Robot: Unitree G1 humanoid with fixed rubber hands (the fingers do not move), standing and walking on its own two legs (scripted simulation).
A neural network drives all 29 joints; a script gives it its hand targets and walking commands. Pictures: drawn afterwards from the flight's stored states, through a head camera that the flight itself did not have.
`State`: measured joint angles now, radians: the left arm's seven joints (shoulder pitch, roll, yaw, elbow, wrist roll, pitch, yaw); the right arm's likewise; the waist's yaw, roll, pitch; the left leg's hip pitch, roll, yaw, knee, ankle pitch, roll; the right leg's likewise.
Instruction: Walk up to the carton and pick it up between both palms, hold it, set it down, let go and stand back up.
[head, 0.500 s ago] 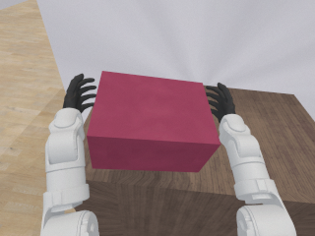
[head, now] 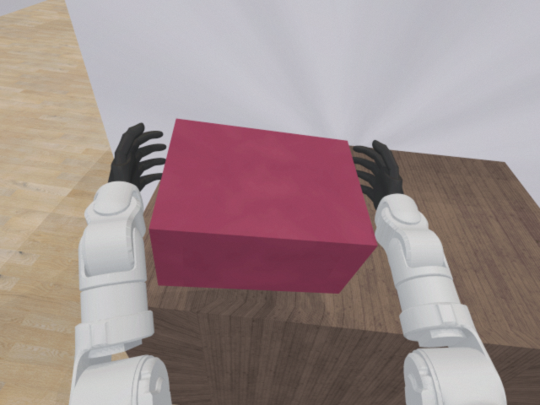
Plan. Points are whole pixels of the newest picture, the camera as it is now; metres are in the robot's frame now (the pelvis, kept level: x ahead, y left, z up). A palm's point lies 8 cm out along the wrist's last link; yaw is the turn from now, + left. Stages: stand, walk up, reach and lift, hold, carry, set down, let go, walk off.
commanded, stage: hold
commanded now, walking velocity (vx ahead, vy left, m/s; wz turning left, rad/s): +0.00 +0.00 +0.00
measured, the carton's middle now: (259, 208) +0.36 +0.00 +0.12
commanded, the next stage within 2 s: set down in 0.08 s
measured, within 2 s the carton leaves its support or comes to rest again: neither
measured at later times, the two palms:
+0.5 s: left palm (130, 177) +0.35 +0.18 +0.19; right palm (385, 189) +0.36 -0.19 +0.17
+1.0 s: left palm (150, 197) +0.36 +0.16 +0.14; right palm (382, 197) +0.38 -0.20 +0.13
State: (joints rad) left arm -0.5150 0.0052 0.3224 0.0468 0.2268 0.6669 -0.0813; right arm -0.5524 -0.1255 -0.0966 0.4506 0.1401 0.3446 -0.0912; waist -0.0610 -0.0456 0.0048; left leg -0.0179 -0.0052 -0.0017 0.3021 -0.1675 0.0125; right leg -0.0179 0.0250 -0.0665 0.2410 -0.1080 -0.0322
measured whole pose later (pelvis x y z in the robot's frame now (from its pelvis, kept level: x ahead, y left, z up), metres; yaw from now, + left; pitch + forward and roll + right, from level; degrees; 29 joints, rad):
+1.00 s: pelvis +0.02 -0.02 +0.00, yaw +1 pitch -4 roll +0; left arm -0.45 -0.04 0.28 0.15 0.26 0.38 -0.03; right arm -0.52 -0.12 -0.14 0.63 0.05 -0.03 -0.05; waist -0.03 -0.05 0.03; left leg -0.04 0.01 -0.02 0.28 -0.17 -0.01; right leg -0.05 0.04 -0.10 0.25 -0.14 -0.06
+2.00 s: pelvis +0.01 -0.03 +0.00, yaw +0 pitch +7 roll +1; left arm -0.55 -0.09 0.35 0.61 0.24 0.04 0.09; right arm -0.72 -0.19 -0.31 1.08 -0.11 -0.27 0.07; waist 0.06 -0.02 -0.05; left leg -0.26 0.03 0.02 0.28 -0.14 -0.03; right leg -0.29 0.05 -0.09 0.28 -0.12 -0.08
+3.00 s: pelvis +0.01 -0.04 -0.01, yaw -2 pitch +24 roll +1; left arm -0.62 -0.11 0.38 0.94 0.14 -0.31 0.16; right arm -0.90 -0.31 -0.27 1.42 -0.12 -0.48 0.08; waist 0.13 0.01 -0.20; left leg -0.63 0.05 0.06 0.34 -0.13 -0.03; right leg -0.66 0.06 -0.07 0.31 -0.08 -0.08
